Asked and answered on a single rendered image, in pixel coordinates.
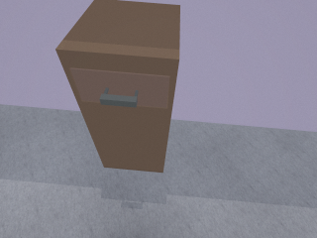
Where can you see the drawer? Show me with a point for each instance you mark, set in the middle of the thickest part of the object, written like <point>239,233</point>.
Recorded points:
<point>152,88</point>

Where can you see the cabinet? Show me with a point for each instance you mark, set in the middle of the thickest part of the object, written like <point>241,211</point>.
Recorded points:
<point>134,37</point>

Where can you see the handle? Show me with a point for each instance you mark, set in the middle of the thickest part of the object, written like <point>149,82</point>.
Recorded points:
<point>119,100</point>

